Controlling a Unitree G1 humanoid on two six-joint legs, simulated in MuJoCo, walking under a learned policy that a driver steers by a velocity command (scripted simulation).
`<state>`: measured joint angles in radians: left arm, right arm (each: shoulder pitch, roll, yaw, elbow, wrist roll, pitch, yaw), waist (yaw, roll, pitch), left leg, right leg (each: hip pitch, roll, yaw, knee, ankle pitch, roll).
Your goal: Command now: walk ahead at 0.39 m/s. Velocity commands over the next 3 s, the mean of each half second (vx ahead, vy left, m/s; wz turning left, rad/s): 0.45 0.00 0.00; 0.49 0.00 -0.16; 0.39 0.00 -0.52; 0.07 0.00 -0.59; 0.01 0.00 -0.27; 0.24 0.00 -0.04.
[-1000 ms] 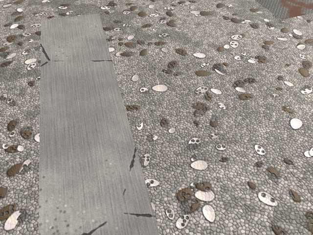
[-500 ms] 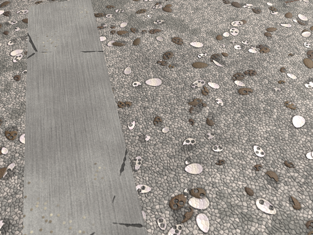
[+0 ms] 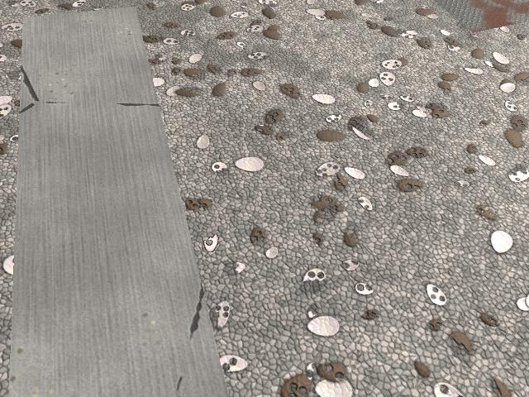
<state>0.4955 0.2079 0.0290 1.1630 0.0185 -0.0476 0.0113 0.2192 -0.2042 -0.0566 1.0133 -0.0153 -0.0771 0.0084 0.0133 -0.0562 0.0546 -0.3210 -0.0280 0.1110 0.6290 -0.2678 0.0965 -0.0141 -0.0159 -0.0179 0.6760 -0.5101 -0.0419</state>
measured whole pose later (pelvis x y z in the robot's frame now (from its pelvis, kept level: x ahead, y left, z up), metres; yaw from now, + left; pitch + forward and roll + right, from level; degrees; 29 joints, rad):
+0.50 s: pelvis +0.25 +0.00 +0.00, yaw +1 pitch +0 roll +0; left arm 0.00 0.17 0.04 0.90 0.03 -0.07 -0.01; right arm 0.48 -0.17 -0.02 1.12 -0.02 -0.09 -0.02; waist -0.04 0.01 0.08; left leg 0.11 -0.04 0.07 0.46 -0.49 0.06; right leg -0.46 0.02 -0.12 0.54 -0.09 -0.13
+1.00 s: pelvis +0.52 +0.01 +0.01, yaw -5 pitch +1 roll -1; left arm 0.49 0.16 0.04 1.07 0.02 -0.08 0.01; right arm -0.04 -0.18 -0.03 0.84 -0.02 -0.06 0.02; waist 0.10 0.03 0.06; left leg -0.52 0.04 0.03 0.56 -0.09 0.02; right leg 0.06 0.08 0.03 0.27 -0.36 -0.06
